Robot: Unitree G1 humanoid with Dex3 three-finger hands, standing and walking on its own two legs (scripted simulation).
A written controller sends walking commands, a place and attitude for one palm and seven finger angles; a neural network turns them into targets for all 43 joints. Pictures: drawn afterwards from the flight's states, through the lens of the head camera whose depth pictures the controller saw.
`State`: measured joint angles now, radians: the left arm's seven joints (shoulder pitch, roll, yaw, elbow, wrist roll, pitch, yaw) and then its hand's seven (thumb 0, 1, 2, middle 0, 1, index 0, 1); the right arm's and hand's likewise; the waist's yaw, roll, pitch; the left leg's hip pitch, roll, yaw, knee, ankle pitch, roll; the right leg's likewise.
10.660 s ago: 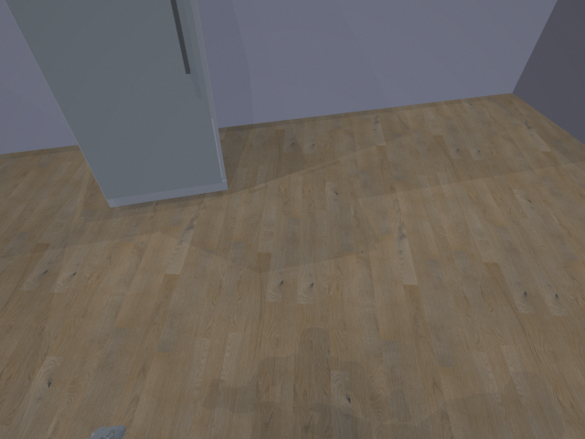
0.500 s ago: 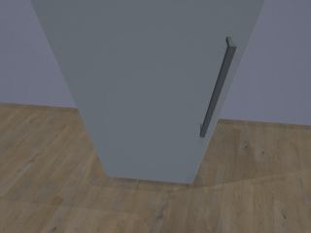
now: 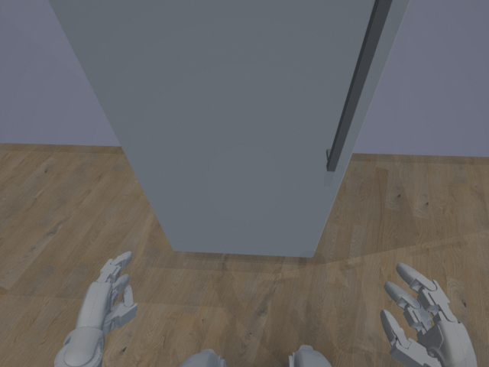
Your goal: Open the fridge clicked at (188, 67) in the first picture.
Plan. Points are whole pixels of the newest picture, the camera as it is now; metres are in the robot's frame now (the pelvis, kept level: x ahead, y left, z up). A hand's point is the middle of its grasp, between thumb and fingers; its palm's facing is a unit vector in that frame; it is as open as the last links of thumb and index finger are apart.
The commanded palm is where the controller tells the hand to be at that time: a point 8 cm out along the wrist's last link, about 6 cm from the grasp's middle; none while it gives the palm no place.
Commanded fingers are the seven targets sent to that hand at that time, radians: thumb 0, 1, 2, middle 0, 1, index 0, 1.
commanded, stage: raise the hand to about handle height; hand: right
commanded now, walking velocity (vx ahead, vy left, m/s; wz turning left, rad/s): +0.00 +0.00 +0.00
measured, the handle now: (350, 92) +0.54 -0.17 +0.16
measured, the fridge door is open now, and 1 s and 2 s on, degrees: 0 0 0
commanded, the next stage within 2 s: move the hooked fingers beside the handle in 1.66 s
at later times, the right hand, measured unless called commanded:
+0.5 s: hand (453, 286) +0.23 -0.27 +0.07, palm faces +0.13 +0.99 -0.08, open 11.7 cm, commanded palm +0.21 -0.31 +0.07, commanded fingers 0.00 0.22 -0.42 0.28 1.02 0.28 1.02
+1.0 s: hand (478, 261) +0.26 -0.30 +0.09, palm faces +0.06 +1.00 -0.05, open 13.9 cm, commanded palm +0.24 -0.35 +0.10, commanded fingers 0.00 0.50 -0.30 0.30 1.20 0.30 1.20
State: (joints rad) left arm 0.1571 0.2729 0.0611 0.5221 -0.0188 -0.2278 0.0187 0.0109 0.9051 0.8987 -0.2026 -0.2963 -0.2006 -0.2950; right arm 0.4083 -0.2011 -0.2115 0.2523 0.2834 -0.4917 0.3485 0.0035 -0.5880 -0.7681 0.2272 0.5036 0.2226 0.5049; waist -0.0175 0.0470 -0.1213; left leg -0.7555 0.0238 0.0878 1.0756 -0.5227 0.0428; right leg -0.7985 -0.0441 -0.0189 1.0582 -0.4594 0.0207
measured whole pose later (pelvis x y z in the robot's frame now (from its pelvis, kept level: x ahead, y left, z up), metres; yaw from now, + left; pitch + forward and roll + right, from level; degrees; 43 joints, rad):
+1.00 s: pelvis +0.01 -0.04 +0.03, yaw -1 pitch +9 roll +3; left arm 0.26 0.25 -0.06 0.54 -0.03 -0.21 0.08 0.01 0.90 0.90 -0.21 -0.30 -0.20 -0.30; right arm 0.14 -0.37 -0.36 0.22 0.34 -0.22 0.41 -0.01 0.47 -0.32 0.30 1.18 0.29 1.19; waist -0.02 -0.03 -0.09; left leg -0.58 0.03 0.10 0.86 -0.43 -0.01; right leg -0.67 -0.03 -0.01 0.93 -0.42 -0.03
